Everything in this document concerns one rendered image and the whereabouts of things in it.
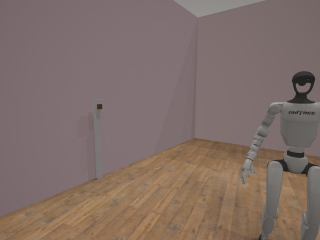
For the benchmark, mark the right robot forearm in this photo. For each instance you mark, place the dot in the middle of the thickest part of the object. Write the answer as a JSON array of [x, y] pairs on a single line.
[[255, 146]]

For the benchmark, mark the left robot thigh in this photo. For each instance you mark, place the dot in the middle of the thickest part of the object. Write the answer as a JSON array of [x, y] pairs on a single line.
[[311, 218]]

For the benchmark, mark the robot right upper arm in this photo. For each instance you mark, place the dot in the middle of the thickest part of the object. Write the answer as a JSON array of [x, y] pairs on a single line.
[[269, 116]]

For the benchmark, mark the panel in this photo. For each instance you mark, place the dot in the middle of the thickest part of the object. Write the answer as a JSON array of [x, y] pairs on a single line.
[[97, 136]]

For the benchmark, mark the robot torso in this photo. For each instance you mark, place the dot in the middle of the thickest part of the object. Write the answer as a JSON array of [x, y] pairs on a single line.
[[298, 127]]

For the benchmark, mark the right robot hand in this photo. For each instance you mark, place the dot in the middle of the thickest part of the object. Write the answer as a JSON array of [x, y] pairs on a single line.
[[246, 166]]

